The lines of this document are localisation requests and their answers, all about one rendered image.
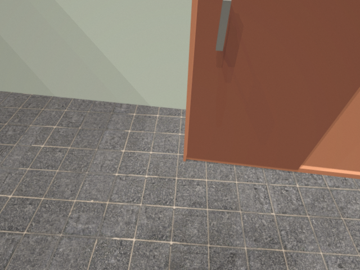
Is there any wardrobe door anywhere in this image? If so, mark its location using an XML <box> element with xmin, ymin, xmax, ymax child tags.
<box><xmin>187</xmin><ymin>0</ymin><xmax>360</xmax><ymax>170</ymax></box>
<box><xmin>302</xmin><ymin>87</ymin><xmax>360</xmax><ymax>172</ymax></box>

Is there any handle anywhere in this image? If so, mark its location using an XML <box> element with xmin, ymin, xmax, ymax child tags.
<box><xmin>216</xmin><ymin>0</ymin><xmax>231</xmax><ymax>51</ymax></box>

